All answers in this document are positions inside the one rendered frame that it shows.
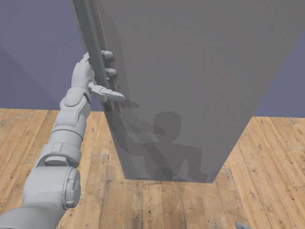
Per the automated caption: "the robot left hand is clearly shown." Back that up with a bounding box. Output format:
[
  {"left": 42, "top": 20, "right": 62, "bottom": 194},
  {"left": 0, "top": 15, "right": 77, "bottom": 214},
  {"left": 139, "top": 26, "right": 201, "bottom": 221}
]
[{"left": 71, "top": 51, "right": 125, "bottom": 103}]

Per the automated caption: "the left robot forearm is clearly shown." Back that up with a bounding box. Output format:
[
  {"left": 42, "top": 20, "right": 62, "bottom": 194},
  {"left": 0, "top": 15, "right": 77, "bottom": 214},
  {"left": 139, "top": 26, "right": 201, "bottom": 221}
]
[{"left": 22, "top": 87, "right": 92, "bottom": 204}]

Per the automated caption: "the left robot upper arm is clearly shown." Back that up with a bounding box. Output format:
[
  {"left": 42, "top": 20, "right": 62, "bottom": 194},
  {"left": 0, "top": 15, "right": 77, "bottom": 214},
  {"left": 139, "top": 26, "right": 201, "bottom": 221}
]
[{"left": 0, "top": 166, "right": 81, "bottom": 229}]

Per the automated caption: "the handle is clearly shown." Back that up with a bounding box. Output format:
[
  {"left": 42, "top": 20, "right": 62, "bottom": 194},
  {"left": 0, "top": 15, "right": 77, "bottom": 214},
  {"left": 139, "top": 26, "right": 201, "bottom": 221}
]
[{"left": 72, "top": 0, "right": 114, "bottom": 112}]

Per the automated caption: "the fridge door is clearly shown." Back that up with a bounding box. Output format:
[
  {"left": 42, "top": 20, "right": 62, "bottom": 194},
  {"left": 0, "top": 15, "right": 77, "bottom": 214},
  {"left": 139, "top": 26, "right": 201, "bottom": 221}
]
[{"left": 69, "top": 0, "right": 305, "bottom": 183}]

